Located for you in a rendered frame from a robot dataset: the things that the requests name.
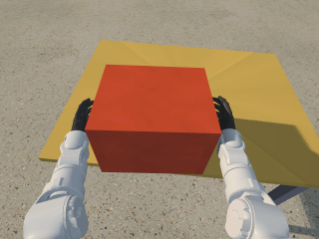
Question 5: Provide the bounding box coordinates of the right robot forearm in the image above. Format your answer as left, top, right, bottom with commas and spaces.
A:
216, 128, 289, 238

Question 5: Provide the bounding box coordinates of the left robot hand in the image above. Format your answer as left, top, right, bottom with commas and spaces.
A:
71, 98, 94, 132

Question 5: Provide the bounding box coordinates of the left robot forearm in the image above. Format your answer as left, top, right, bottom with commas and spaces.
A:
23, 130, 90, 239

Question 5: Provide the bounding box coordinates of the carton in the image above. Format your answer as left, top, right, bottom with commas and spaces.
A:
85, 64, 222, 174

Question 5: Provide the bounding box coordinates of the right robot hand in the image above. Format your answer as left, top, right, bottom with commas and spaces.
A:
212, 96, 236, 130

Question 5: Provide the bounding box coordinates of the robot left upper arm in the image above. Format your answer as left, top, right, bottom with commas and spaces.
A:
24, 194, 89, 239

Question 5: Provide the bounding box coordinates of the robot right upper arm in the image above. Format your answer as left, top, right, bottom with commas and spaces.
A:
225, 197, 298, 239

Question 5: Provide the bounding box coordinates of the table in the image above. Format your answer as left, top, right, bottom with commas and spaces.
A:
38, 40, 319, 205

